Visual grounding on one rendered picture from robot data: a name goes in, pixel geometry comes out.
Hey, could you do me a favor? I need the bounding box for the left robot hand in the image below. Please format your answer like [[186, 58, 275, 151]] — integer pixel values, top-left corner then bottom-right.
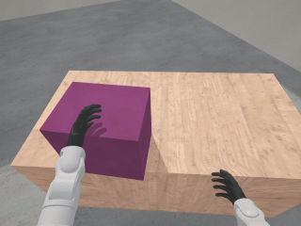
[[67, 104, 102, 148]]

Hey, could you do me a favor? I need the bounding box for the robot left forearm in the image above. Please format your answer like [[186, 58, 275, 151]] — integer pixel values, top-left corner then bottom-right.
[[37, 146, 86, 226]]

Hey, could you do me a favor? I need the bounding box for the right robot hand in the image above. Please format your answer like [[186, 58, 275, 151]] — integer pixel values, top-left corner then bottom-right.
[[212, 169, 246, 206]]

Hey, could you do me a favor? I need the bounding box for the carton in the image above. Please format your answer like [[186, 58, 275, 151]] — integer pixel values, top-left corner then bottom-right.
[[40, 81, 152, 181]]

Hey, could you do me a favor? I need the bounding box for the pedestal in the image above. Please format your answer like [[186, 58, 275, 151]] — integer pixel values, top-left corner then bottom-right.
[[10, 71, 301, 218]]

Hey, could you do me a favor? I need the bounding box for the robot right forearm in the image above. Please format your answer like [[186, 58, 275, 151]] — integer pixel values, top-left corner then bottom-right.
[[233, 198, 270, 226]]

